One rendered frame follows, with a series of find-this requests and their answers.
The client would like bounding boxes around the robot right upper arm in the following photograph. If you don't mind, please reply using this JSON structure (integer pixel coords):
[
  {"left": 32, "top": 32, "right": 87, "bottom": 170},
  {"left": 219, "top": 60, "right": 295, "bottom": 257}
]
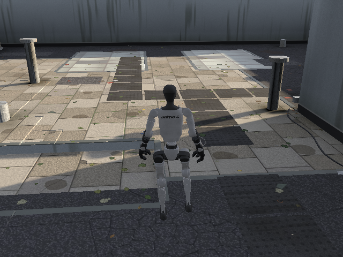
[{"left": 182, "top": 108, "right": 197, "bottom": 137}]

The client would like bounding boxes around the humanoid robot torso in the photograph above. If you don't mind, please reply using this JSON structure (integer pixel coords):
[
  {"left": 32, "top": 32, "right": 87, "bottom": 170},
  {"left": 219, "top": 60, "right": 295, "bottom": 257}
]
[{"left": 158, "top": 105, "right": 183, "bottom": 161}]

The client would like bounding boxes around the robot left hand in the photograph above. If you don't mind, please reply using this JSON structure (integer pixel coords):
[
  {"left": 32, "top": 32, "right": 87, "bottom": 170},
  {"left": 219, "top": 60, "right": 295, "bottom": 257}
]
[{"left": 139, "top": 149, "right": 151, "bottom": 160}]

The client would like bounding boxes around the robot right hand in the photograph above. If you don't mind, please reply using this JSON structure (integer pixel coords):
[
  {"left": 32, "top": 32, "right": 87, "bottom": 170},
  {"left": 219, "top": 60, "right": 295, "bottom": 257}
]
[{"left": 192, "top": 150, "right": 205, "bottom": 163}]

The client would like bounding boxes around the robot left forearm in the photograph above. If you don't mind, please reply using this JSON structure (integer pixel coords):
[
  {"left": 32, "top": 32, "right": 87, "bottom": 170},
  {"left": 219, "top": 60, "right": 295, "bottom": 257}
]
[{"left": 140, "top": 130, "right": 150, "bottom": 150}]

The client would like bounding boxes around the left robot foot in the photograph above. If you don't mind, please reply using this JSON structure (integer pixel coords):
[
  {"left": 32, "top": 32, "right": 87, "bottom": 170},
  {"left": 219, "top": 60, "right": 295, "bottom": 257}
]
[{"left": 160, "top": 207, "right": 167, "bottom": 221}]

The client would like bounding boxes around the robot left upper arm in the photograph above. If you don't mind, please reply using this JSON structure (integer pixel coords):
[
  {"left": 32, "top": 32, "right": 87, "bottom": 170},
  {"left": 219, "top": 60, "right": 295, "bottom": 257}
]
[{"left": 145, "top": 108, "right": 159, "bottom": 138}]

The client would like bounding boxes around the robot right forearm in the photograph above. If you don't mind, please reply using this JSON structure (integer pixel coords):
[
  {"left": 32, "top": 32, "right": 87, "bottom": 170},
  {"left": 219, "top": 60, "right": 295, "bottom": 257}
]
[{"left": 192, "top": 129, "right": 203, "bottom": 152}]

